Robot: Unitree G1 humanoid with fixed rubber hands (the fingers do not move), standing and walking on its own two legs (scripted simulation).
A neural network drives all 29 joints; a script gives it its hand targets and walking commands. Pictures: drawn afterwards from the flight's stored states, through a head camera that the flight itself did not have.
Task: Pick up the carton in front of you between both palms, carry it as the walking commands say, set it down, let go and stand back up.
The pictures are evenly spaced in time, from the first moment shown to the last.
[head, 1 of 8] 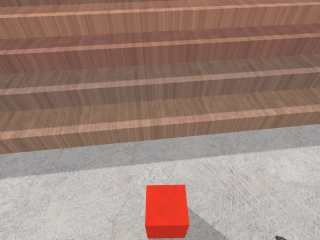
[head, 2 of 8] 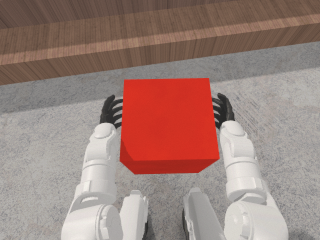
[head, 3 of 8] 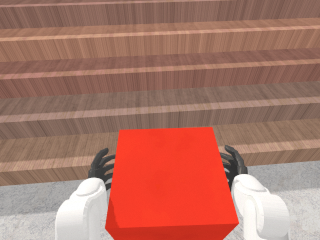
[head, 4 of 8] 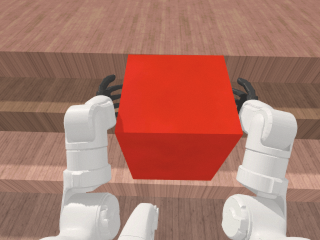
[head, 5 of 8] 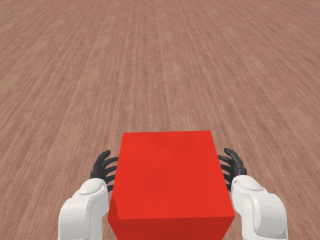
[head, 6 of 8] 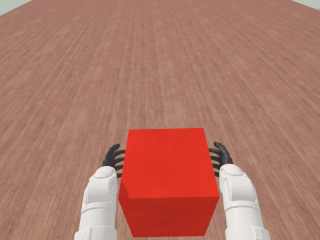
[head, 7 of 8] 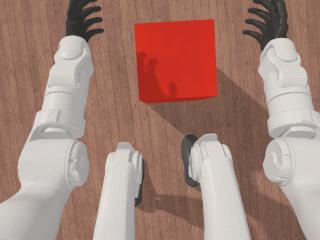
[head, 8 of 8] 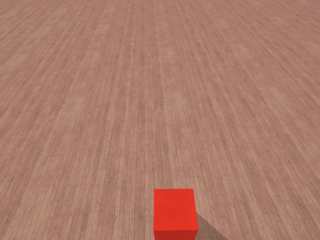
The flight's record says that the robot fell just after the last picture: no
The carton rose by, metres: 2.47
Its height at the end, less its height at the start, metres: +1.69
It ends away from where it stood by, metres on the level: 5.60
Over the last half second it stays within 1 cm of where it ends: yes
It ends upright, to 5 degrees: yes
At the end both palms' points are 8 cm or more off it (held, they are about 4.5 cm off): yes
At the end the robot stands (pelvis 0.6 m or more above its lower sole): yes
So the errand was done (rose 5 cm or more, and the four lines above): yes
